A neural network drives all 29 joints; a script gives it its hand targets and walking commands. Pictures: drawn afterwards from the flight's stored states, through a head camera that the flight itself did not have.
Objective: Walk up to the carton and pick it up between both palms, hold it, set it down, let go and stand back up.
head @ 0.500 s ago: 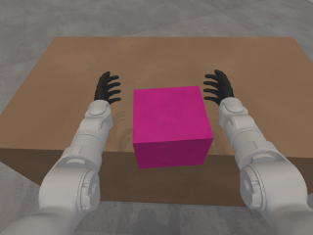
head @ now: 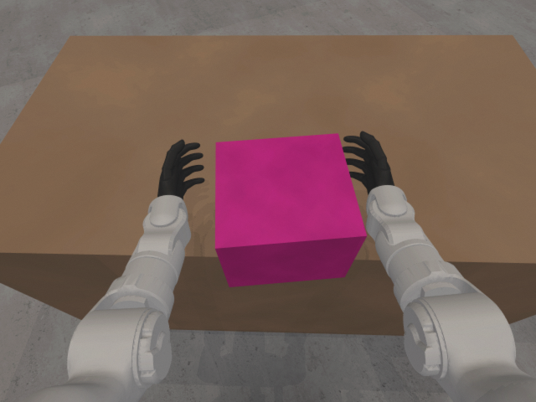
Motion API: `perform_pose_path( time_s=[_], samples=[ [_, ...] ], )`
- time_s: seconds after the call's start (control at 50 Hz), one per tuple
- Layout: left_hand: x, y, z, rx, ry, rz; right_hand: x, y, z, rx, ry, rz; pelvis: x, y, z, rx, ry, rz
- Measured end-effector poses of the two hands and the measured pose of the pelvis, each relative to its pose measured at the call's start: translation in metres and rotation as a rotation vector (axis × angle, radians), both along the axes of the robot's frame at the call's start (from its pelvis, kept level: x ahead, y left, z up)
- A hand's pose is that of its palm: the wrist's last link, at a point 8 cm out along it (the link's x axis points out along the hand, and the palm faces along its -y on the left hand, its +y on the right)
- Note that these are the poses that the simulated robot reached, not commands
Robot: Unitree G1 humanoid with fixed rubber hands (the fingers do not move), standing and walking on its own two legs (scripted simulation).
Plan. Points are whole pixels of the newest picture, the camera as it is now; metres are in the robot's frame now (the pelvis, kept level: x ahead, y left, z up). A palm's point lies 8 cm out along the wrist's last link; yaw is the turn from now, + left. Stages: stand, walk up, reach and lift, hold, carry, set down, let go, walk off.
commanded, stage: reach and lift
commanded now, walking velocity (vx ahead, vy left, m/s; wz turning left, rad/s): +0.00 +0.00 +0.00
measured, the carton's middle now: (282, 212) +0.44 +0.03 -0.01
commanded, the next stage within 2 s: none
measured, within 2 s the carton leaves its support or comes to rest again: leaves its support in 1.58 s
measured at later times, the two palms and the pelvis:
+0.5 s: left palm (184, 192) +0.42 +0.18 +0.05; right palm (378, 190) +0.45 -0.12 +0.04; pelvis +0.00 +0.00 +0.00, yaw +0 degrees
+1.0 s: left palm (186, 195) +0.42 +0.17 +0.05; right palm (377, 191) +0.45 -0.12 +0.04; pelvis +0.01 +0.00 +0.01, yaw +0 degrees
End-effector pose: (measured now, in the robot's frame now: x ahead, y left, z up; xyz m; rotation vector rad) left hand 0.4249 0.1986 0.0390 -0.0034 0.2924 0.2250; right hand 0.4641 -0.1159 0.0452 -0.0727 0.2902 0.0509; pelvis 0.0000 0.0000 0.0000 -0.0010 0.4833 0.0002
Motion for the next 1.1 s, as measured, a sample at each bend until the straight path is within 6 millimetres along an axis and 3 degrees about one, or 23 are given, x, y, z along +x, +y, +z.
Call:
perform_pose_path(
  time_s=[0.2, 0.52, 0.88, 1.1],
  samples=[
    [-0.005, -0.002, -0.001, 0.008, -0.013, -0.008, -0.005, -0.001, -0.005, 0.008, 0.004, 0.003, 0.007, 0.004, 0.003, -0.002, -0.016, 0.004],
    [-0.002, -0.021, 0.006, 0.014, -0.030, -0.019, -0.011, -0.002, -0.004, 0.008, 0.006, -0.021, 0.002, 0.002, 0.003, -0.001, -0.011, -0.003],
    [-0.008, -0.025, 0.005, -0.004, -0.058, 0.063, -0.011, -0.001, -0.004, -0.001, -0.028, -0.013, 0.008, -0.005, 0.005, 0.002, 0.014, -0.010],
    [-0.008, -0.023, 0.007, 0.034, -0.045, 0.032, -0.017, 0.001, -0.003, -0.033, -0.031, -0.022, 0.017, 0.001, 0.007, -0.001, -0.005, -0.005]
  ],
)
